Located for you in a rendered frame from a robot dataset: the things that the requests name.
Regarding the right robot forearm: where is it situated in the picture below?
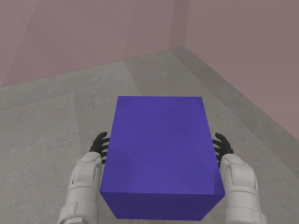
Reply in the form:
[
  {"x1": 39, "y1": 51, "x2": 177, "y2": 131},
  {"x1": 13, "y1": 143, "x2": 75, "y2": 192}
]
[{"x1": 220, "y1": 153, "x2": 268, "y2": 224}]

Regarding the robot right hand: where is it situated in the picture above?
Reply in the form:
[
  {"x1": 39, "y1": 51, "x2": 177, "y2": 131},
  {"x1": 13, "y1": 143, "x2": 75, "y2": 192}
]
[{"x1": 212, "y1": 133, "x2": 234, "y2": 168}]

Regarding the robot left hand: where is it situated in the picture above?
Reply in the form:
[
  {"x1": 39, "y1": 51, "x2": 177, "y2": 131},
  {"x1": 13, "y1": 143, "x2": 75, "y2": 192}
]
[{"x1": 90, "y1": 132, "x2": 110, "y2": 164}]

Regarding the carton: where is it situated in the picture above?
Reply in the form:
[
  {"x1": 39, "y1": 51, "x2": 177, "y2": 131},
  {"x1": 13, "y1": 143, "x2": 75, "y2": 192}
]
[{"x1": 99, "y1": 96, "x2": 225, "y2": 221}]

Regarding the left robot forearm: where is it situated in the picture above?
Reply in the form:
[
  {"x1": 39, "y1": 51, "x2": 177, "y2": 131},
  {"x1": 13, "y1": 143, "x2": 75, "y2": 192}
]
[{"x1": 57, "y1": 151, "x2": 102, "y2": 224}]

